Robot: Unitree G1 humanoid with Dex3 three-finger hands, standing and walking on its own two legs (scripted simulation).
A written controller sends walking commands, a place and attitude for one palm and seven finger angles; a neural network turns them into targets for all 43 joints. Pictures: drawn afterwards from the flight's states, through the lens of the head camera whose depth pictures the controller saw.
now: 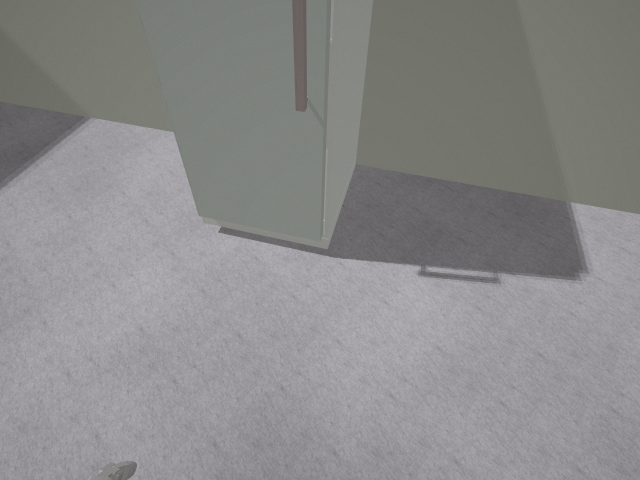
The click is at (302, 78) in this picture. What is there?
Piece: fridge door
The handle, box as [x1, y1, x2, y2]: [292, 0, 307, 111]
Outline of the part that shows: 292,0 295,106 296,110 304,111 307,100 305,0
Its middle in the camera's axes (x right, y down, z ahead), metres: -0.05 -0.52 +0.93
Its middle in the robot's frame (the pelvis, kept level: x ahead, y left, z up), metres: +1.06 +0.12 +0.14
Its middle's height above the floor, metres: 0.90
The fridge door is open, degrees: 0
